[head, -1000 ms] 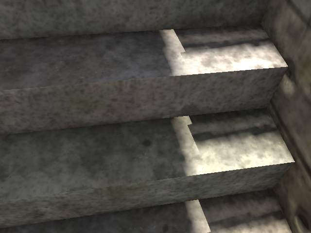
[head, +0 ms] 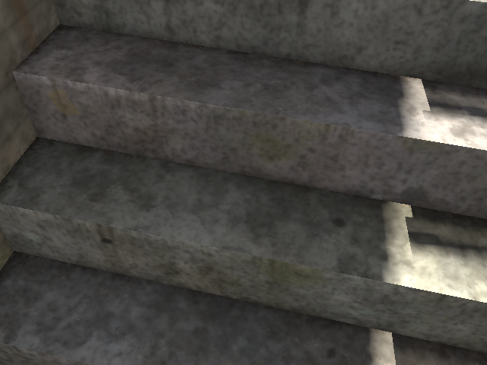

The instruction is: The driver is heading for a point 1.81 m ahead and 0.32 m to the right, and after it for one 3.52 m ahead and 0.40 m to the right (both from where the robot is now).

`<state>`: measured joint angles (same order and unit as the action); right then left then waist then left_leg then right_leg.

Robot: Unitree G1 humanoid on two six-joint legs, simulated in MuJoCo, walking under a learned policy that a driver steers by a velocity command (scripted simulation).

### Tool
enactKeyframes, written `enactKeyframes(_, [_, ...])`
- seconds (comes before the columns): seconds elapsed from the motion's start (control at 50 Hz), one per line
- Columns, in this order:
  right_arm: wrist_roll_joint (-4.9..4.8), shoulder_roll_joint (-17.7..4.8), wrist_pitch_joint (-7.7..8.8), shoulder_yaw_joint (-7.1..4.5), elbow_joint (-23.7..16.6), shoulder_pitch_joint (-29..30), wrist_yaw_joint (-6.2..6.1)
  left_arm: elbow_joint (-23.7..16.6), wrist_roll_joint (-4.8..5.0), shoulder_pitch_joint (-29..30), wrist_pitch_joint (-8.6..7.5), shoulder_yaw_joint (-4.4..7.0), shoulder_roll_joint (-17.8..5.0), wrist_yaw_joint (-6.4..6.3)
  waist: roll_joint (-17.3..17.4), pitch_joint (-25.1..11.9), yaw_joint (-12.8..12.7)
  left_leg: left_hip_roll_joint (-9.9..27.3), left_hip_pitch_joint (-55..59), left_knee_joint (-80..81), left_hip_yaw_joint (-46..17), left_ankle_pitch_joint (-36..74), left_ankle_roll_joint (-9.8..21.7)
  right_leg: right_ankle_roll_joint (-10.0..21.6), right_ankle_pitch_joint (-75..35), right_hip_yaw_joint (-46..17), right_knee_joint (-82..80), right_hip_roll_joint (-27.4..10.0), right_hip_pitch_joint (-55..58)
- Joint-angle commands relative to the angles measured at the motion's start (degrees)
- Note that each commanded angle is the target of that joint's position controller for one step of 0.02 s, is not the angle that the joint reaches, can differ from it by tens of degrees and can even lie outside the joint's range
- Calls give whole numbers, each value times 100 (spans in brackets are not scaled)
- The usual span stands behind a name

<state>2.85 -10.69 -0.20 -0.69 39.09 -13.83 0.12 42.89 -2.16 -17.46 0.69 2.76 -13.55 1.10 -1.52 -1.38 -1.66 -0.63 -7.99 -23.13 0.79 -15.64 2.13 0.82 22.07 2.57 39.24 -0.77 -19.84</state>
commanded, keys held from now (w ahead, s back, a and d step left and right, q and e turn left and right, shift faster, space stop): w+e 0.32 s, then e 0.22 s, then no key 0.06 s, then q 0.40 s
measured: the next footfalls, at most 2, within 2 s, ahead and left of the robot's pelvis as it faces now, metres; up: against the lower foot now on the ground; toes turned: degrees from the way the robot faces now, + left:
right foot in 0.34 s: +0.13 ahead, -0.11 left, +0.00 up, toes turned -12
left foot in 0.84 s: +0.21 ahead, +0.04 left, +0.00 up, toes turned -16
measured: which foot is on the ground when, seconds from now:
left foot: down 0.00-0.34, up 0.36-0.82, down 0.84-1.00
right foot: up 0.00-0.32, down 0.34-0.86, up 0.88-1.00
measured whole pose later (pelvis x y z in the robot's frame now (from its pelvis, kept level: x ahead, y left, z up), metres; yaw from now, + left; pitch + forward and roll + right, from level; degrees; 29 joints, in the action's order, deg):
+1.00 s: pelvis +0.13 -0.03 -0.01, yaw -13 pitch +1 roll -1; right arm 0.6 -11.1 0.4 -2.0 43.1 -11.8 -2.9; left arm 43.5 -0.2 -12.6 1.3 2.2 -10.9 -4.0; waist -0.2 2.5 1.4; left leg -3.4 -16.6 -28.3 -1.9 -12.1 3.8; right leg -6.7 33.3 -3.2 59.6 3.3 -22.3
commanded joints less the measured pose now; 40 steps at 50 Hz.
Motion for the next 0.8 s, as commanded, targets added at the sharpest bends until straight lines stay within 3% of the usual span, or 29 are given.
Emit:
enactKeyframes(0.02, [-5,-1009,214,-304,-188,-51,-137,-448,48,528,-123,223,-685,95,1180,817,171,1412,272,1903,-1341,-1027,512,25,-286,-576,1210,115,-1556])
enactKeyframes(0.08, [-29,-781,405,-273,-115,-93,-135,-171,13,274,-151,225,-488,82,724,422,104,1263,510,1581,-435,824,519,-18,-830,-510,1813,112,-1518])
enactKeyframes(0.14, [-57,-697,494,-293,7,-263,-94,-280,-13,693,-167,153,-296,89,716,400,260,1377,566,1370,-80,1736,686,-70,-1045,-368,1367,-52,-1598])
enactKeyframes(0.2, [-69,-827,513,-354,138,-396,-114,-408,-21,1024,-159,80,-212,130,852,349,376,1455,556,1098,156,2469,720,19,-883,-124,459,-81,-1202])
enactKeyframes(0.26, [-92,-1043,481,-425,246,-411,-138,-492,-1,1125,-168,76,-298,121,929,241,408,1528,641,642,255,3195,662,239,-448,179,-216,69,-813])
enactKeyframes(0.28, [-112,-1115,465,-451,306,-473,-176,-376,-5,712,-158,85,-286,83,1197,-90,273,1547,549,213,367,3785,715,366,-309,373,-105,256,-225])
enactKeyframes(0.32, [-211,-1120,425,-421,284,-295,-192,-143,-38,-65,-250,173,-405,32,624,-472,-171,1275,151,-1317,750,4357,553,646,-580,464,-868,643,940])
enactKeyframes(0.34, [-224,-1050,415,-369,176,-87,-207,18,-148,-719,-305,279,-665,-28,206,-711,-539,1076,-730,-2705,943,3459,278,837,-776,-144,-1302,321,1934])
enactKeyframes(0.36, [-259,-335,438,-158,-267,-19,-141,-64,-192,-959,-361,479,-1569,-148,-1505,-676,-409,100,-2799,-4739,1168,-455,-212,1638,-2122,-2989,-1943,-1561,2820])
enactKeyframes(0.38, [-24,-683,394,-206,-179,23,-143,-26,54,-969,-323,504,-1565,-182,-854,-765,-430,-40,-3150,-5423,-84,-1480,-249,2177,-3012,-3870,-2275,-2014,2430])
enactKeyframes(0.4, [-68,-684,394,-227,-157,289,-87,-164,44,-572,-254,443,-1213,-210,-504,-299,-352,109,-3481,-6433,-186,-1019,-345,2334,-3682,-3352,-2144,-1854,2127])
enactKeyframes(0.44, [24,-634,446,-200,-74,102,-77,-272,114,23,-190,315,-819,-272,168,-112,66,339,-3471,-6476,-206,-537,-444,1876,-4522,-2244,-1837,-1289,1430])
enactKeyframes(0.46, [105,-641,379,-200,-54,1,-65,-330,121,221,-189,266,-683,-290,168,-169,202,323,-3303,-6493,-141,-391,-496,1681,-5006,-1862,-1749,-1019,1129])
enactKeyframes(0.52, [123,-613,221,-180,-132,-12,-28,-317,78,80,-209,287,-819,-309,-1,-341,207,118,-3296,-6431,33,-46,-542,1483,-5822,-1538,-1554,-722,943])
enactKeyframes(0.58, [113,-578,108,-148,-271,286,-78,-279,93,-140,-203,275,-801,-392,-119,-428,71,93,-3475,-5850,51,237,-573,1372,-5872,-1680,-1473,-792,1199])
enactKeyframes(0.6, [100,-550,70,-132,-307,383,-103,-270,95,-202,-195,247,-732,-423,-177,-432,29,105,-3487,-5566,45,285,-587,1311,-5833,-1721,-1464,-810,1276])
enactKeyframes(0.62, [35,-336,28,-85,-111,168,-138,-279,42,-122,-186,179,-553,-476,-568,-587,13,8,-3288,-6019,154,299,-543,1422,-5937,-1599,-1440,-834,1279])
enactKeyframes(0.66, [17,-326,-29,-80,-53,169,-184,-280,2,-89,-200,73,-327,-504,-317,-459,53,131,-2955,-5512,53,315,-520,1448,-5611,-1547,-1522,-868,1019])
enactKeyframes(0.7, [20,-215,-71,-32,4,276,-210,-218,-13,-18,-206,-13,-148,-533,-272,-296,69,231,-2279,-4069,82,251,-495,1142,-5315,-1319,-1652,-748,895])
enactKeyframes(0.74, [-92,-67,-121,35,178,253,-232,-80,3,-113,-223,-90,-5,-547,-527,-201,23,111,-1236,-2498,221,-50,-452,885,-5250,-1226,-1926,-754,856])
enactKeyframes(0.76, [-148,-122,-130,18,274,195,-268,20,2,-252,-237,-105,-8,-543,-650,-180,-33,2,-910,-1946,257,-141,-425,891,-5290,-1299,-1987,-803,1029])
enactKeyframes(0.8, [-218,-263,-74,-54,402,10,-343,95,33,-113,-226,-72,-192,-525,-534,-80,112,-101,-459,-784,278,91,-283,899,-5158,-1348,-1637,-918,1240])
Keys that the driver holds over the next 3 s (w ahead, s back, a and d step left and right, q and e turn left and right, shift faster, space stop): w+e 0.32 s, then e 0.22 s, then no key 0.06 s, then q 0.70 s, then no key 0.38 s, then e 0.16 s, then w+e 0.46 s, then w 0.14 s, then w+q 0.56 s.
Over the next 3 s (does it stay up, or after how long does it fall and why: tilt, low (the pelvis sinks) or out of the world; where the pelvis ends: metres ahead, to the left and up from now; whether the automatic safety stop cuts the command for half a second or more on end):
stays up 0.22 -0.20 0.01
